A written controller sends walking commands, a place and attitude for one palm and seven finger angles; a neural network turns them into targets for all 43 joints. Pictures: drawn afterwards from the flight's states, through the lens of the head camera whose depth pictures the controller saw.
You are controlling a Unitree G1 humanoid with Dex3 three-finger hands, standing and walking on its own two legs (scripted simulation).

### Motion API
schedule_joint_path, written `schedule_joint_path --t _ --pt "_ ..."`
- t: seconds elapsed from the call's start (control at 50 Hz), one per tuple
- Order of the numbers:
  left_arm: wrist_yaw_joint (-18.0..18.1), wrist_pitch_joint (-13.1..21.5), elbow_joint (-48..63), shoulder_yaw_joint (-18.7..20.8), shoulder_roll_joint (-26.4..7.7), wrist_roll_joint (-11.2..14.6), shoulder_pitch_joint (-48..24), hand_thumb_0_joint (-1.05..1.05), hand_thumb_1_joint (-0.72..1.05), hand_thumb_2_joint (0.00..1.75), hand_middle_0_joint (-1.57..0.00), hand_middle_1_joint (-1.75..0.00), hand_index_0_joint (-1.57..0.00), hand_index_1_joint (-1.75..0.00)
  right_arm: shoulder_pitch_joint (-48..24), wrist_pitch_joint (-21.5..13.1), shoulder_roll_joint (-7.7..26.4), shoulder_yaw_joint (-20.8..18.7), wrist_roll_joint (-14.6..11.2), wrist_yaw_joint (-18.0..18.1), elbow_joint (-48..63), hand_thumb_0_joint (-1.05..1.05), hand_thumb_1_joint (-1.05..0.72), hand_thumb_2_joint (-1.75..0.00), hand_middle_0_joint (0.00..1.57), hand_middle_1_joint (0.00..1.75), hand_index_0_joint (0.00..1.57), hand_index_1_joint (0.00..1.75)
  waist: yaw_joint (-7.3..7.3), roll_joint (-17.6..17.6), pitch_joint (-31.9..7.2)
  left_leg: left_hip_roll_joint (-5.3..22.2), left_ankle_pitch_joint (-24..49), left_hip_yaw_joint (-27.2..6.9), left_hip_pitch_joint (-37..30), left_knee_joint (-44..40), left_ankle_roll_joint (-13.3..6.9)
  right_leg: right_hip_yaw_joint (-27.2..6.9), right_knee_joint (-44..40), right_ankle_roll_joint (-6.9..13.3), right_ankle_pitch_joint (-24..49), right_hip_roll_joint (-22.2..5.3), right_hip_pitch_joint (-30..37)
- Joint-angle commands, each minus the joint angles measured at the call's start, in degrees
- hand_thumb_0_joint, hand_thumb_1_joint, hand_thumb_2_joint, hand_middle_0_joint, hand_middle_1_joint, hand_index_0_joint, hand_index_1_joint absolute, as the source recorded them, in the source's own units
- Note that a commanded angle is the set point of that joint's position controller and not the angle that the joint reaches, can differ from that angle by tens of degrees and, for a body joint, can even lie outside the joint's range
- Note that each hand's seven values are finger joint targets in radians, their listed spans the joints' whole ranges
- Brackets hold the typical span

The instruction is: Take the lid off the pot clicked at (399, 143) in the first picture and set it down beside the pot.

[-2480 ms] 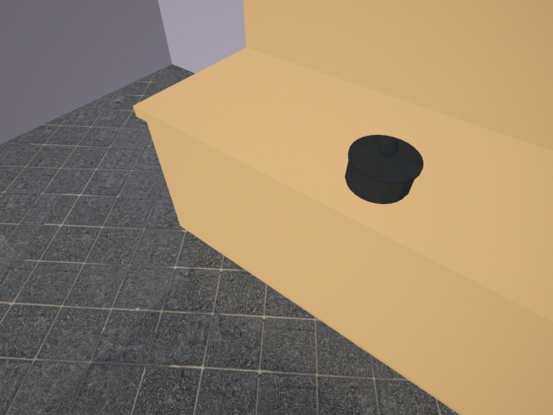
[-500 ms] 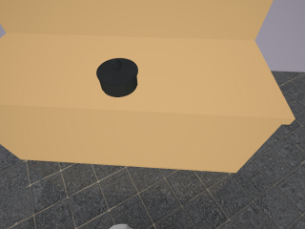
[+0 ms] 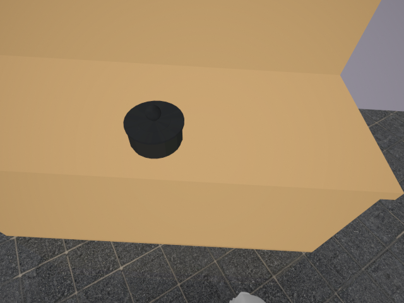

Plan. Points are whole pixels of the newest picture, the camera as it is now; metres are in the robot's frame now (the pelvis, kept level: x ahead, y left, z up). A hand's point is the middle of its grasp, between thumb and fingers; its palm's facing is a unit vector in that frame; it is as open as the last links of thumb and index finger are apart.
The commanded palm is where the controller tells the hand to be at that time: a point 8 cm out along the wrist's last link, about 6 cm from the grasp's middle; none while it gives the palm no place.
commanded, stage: come to a stop and stand still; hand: left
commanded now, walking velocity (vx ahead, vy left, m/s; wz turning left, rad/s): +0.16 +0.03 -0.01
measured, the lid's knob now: (153, 112) +0.60 +0.16 -0.01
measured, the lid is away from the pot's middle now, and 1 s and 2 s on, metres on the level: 0.00 0.00 0.00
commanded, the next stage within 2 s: look again from close up in 1.00 s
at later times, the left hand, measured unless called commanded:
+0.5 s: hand out of the picture +0.10 +0.21 -0.19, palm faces +0.07 -0.97 -0.22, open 7.3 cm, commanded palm none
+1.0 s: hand out of the picture +0.04 +0.15 -0.19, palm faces +0.04 -0.98 -0.17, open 7.4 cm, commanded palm none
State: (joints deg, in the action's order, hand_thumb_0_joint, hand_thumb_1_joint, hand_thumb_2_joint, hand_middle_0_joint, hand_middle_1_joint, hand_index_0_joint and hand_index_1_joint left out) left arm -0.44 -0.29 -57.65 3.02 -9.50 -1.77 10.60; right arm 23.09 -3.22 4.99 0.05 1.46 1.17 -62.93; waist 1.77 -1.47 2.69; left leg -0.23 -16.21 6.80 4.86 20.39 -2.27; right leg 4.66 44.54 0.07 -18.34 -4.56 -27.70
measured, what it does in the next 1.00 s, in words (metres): steps on the spot: right foot, then left foot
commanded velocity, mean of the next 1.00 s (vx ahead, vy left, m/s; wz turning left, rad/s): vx -0.06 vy -0.02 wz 0.00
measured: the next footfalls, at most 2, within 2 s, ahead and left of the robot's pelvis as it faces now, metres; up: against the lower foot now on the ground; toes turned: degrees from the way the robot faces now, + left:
right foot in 0.10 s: +0.13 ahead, -0.13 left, +0.00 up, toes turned -6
left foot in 0.36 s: +0.12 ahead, +0.11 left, +0.00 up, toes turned +3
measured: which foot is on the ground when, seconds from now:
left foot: down 0.00-0.10, up 0.12-0.34, down 0.36-1.00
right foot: up 0.00-0.08, down 0.10-0.40, up 0.42-0.68, down 0.70-1.00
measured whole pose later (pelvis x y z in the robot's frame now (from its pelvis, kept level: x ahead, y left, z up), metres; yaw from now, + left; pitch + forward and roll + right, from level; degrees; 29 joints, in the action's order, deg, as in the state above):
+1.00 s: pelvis +0.03 -0.01 -0.01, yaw +1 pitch -3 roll -1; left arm 2.5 0.2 -58.0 -0.4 -8.5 -1.4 19.4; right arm 16.7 1.1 9.8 -1.2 0.8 0.4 -58.9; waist 0.8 -1.0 0.7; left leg 2.3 -12.9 1.3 17.3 32.9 0.5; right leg 3.2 31.8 1.5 -18.7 1.0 -10.4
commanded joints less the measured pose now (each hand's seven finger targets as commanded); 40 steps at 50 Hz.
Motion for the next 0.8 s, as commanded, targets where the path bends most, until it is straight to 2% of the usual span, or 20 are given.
schedule_joint_path --t 0.0,0.02,0.04,0.06,0.08,0.12,0.18,0.3,0.32,0.36,0.38,0.42,0.5,0.56,0.64,0.68,0.7,0.72,0.74,0.78 --pt "0.1 1.9 3.4 0.3 -1.8 0.2 1.3 0.00 0.90 0.90 -0.20 -0.30 -0.20 -0.30 2.7 -0.2 9.9 -2.6 -0.1 0.8 0.5 0.00 -0.90 -0.90 0.20 0.30 0.20 0.30 -1.38 7.0 0.9 13.2 20.3 -7.0 4.3 -0.3 -6.9 2.3 -10.7 0.8 4.9 2.6 9.7" --pt "0.2 2.3 2.0 0.6 -2.5 0.0 5.0 0.00 0.90 0.90 -0.20 -0.30 -0.20 -0.30 2.3 -0.2 9.7 -2.5 -0.2 0.7 0.5 0.00 -0.90 -0.90 0.20 0.30 0.20 0.30 -2.99 5.3 -0.4 11.3 18.9 -5.5 6.0 4.5 -5.3 2.9 -15.3 0.9 8.9 3.5 16.2" --pt "0.6 2.9 0.2 1.2 -5.0 -0.1 10.4 0.00 0.90 0.90 -0.20 -0.30 -0.20 -0.30 2.1 -0.4 8.5 -2.6 -0.7 0.6 0.4 0.00 -0.90 -0.90 0.20 0.30 0.20 0.30 -5.25 1.6 -2.7 8.7 14.9 -3.7 11.3 12.8 -3.2 -1.7 -17.0 2.2 12.8 0.3 25.9" --pt "1.2 3.7 -1.5 2.2 -9.3 -0.1 16.5 0.00 0.90 0.90 -0.20 -0.30 -0.20 -0.30 2.7 -0.7 6.2 -2.4 -1.2 0.4 1.8 0.00 -0.90 -0.90 0.20 0.30 0.20 0.30 -6.37 -8.7 -6.8 2.8 0.3 0.4 23.3 25.3 -0.2 -19.1 -19.6 7.7 20.9 -12.6 36.9" --pt "1.4 3.5 -1.9 2.6 -12.7 0.6 20.0 0.00 0.90 0.90 -0.20 -0.30 -0.20 -0.30 1.7 -0.5 6.2 -2.4 -1.0 0.5 3.4 0.00 -0.90 -0.90 0.20 0.30 0.20 0.30 -6.57 -11.0 -8.3 0.1 -19.9 -0.3 28.1 38.7 1.3 -29.9 -26.6 14.4 28.3 -22.2 37.1" --pt "2.4 3.3 -0.6 1.7 -8.4 0.8 12.2 0.00 0.90 0.90 -0.20 -0.30 -0.20 -0.30 -2.0 1.0 6.0 -2.6 -0.7 1.1 3.4 0.00 -0.90 -0.90 0.20 0.30 0.20 0.30 -4.03 -7.9 -2.8 4.4 -16.5 -6.7 25.5 43.5 2.2 -24.5 -27.8 14.8 33.3 -20.0 23.3" --pt "3.1 2.4 1.8 0.5 -5.8 0.2 3.3 0.00 0.90 0.90 -0.20 -0.30 -0.20 -0.30 -0.3 3.4 3.7 -2.1 -0.9 0.8 1.8 0.00 -0.90 -0.90 0.20 0.30 0.20 0.30 -0.15 -4.4 -2.8 4.9 -11.0 -5.6 15.9 32.1 3.9 -8.8 -25.2 11.5 40.6 -13.5 13.3" --pt "3.0 0.1 1.5 1.1 -9.5 0.6 2.2 0.00 0.90 0.90 -0.20 -0.30 -0.20 -0.30 -0.8 4.3 5.7 -3.0 -0.8 0.3 3.0 0.00 -0.90 -0.90 0.20 0.30 0.20 0.30 0.08 -6.7 -3.8 2.3 4.7 -2.0 4.1 8.7 4.6 -6.3 -20.0 6.9 24.3 -9.7 9.4" --pt "2.8 -0.3 1.8 1.0 -8.8 0.8 2.4 0.00 0.90 0.90 -0.20 -0.30 -0.20 -0.30 -0.8 4.0 7.7 -3.2 -0.7 0.3 3.3 0.00 -0.90 -0.90 0.20 0.30 0.20 0.30 0.11 -3.2 -2.9 3.8 10.4 -3.6 2.1 5.6 3.9 -5.5 -16.9 4.6 20.2 -7.5 7.3" --pt "2.8 -1.2 2.3 0.5 -5.0 1.0 4.5 0.00 0.90 0.90 -0.20 -0.30 -0.20 -0.30 -4.7 3.4 13.2 -3.6 -0.1 0.5 6.1 0.00 -0.90 -0.90 0.20 0.30 0.20 0.30 -2.21 10.1 -1.9 16.4 26.9 -16.1 10.3 -1.1 -3.0 0.2 -9.8 -0.7 0.7 0.9 10.7" --pt "3.0 -1.7 1.7 0.3 -5.1 0.7 4.2 0.00 0.90 0.90 -0.20 -0.30 -0.20 -0.30 -6.6 3.0 13.1 -3.6 0.0 0.8 6.3 0.00 -0.90 -0.90 0.20 0.30 0.20 0.30 -1.83 14.3 -1.6 17.7 29.0 -19.5 11.1 -4.7 -5.5 -0.5 -2.8 -1.2 -8.1 2.5 10.8" --pt "3.0 -1.9 0.6 0.1 -5.3 0.7 5.8 0.00 0.90 0.90 -0.20 -0.30 -0.20 -0.30 -9.4 2.6 13.1 -3.2 0.1 1.6 6.6 0.00 -0.90 -0.90 0.20 0.30 0.20 0.30 -2.62 11.6 -3.2 18.5 34.3 -19.0 7.6 -3.5 -8.3 -5.3 6.5 -0.8 -12.9 2.2 7.7" --pt "2.5 -1.7 -0.5 -0.3 -5.4 0.9 6.6 0.00 0.90 0.90 -0.20 -0.30 -0.20 -0.30 -11.4 3.1 13.4 -3.2 -0.4 1.7 6.8 0.00 -0.90 -0.90 0.20 0.30 0.20 0.30 -2.04 8.6 -6.0 16.4 36.8 -13.7 0.7 -0.6 -7.8 -5.5 3.9 -2.0 -10.5 2.6 6.6" --pt "2.3 -2.3 -0.3 -0.4 -5.6 0.7 6.2 0.00 0.90 0.90 -0.20 -0.30 -0.20 -0.30 -9.5 3.9 14.6 -4.0 -0.2 1.6 5.6 0.00 -0.90 -0.90 0.20 0.30 0.20 0.30 -0.44 10.2 -6.4 16.7 29.8 -15.0 -0.5 -1.8 -7.3 -4.6 -1.8 -1.9 -10.5 2.8 8.3" --pt "2.3 -1.6 -2.5 -0.7 -4.9 0.6 11.1 0.00 0.90 0.90 -0.20 -0.30 -0.20 -0.30 -10.5 4.2 14.2 -4.1 -0.6 1.1 4.7 0.00 -0.90 -0.90 0.20 0.30 0.20 0.30 -2.11 7.7 -6.0 13.8 13.4 -13.6 4.8 -0.4 -3.8 -3.4 -19.9 -0.8 1.4 2.9 18.1" --pt "4.3 -0.5 -0.5 -1.6 -6.3 -0.8 12.8 0.00 0.90 0.90 -0.20 -0.30 -0.20 -0.30 -13.1 3.3 15.0 -4.1 -1.8 0.6 9.3 0.00 -0.90 -0.90 0.20 0.30 0.20 0.30 -2.87 0.5 -0.1 9.0 11.6 -5.6 6.9 10.7 1.3 -8.8 -27.0 0.4 12.4 -1.2 12.4" --pt "3.9 0.2 0.7 -0.8 -10.0 -0.2 11.8 0.00 0.90 0.90 -0.20 -0.30 -0.20 -0.30 -13.3 3.3 12.6 -3.8 -1.4 0.3 9.8 0.00 -0.90 -0.90 0.20 0.30 0.20 0.30 -2.34 0.3 -4.5 5.2 11.9 -5.5 7.5 14.4 2.6 -12.7 -25.3 2.9 31.1 -5.7 16.5" --pt "4.2 1.2 1.6 -1.0 -9.4 0.8 9.2 0.00 0.90 0.90 -0.20 -0.30 -0.20 -0.30 -10.7 3.4 9.6 -3.1 -0.9 0.4 10.2 0.00 -0.90 -0.90 0.20 0.30 0.20 0.30 -0.31 -12.7 -7.4 3.6 3.3 -4.8 11.1 13.4 2.7 -12.8 -23.5 3.9 28.8 -6.8 20.3" --pt "4.4 1.9 2.2 -1.2 -7.8 0.8 9.0 0.00 0.90 0.90 -0.20 -0.30 -0.20 -0.30 -11.3 3.5 10.0 -3.1 -0.7 0.1 10.3 0.00 -0.90 -0.90 0.20 0.30 0.20 0.30 -1.34 -18.0 -4.8 2.9 0.1 -4.9 12.3 14.8 2.1 -12.9 -23.9 4.7 26.9 -6.4 18.1" --pt "4.3 2.2 3.6 -1.3 -7.5 0.5 8.6 0.00 0.90 0.90 -0.20 -0.30 -0.20 -0.30 -10.4 3.6 9.5 -3.1 -0.8 -0.3 10.1 0.00 -0.90 -0.90 0.20 0.30 0.20 0.30 -0.54 -10.4 -0.4 2.4 -2.5 -5.4 11.9 16.6 1.8 -14.1 -24.9 5.9 19.0 -6.7 12.5"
